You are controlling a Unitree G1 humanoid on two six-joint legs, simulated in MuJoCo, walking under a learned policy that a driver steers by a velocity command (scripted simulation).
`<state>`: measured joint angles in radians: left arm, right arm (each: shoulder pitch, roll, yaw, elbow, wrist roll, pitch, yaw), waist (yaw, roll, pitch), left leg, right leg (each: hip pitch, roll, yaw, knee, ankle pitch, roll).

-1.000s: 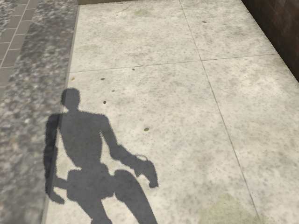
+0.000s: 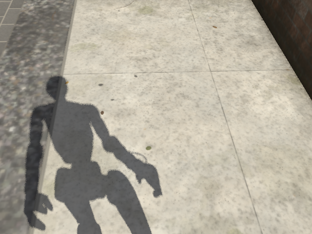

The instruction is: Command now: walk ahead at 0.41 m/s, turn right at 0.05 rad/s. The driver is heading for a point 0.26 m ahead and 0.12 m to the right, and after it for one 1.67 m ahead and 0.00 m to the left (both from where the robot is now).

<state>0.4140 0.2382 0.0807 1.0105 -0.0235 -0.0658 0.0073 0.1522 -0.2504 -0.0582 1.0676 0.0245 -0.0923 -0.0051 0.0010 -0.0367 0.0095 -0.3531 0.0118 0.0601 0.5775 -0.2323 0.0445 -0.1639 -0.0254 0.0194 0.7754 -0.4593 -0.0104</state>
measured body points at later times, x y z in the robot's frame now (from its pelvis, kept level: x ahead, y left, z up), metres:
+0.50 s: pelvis +0.25 -0.04 -0.02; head +0.29 -0.05 +0.43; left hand +0.51 +0.15 -0.11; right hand +0.16 -0.30 -0.16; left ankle +0.06 +0.11 -0.69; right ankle +0.36 -0.14 -0.73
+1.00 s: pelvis +0.55 -0.08 -0.01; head +0.58 -0.08 +0.44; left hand +0.61 +0.20 -0.14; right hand +0.68 -0.36 -0.10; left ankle +0.72 -0.01 -0.73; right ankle +0.36 -0.14 -0.73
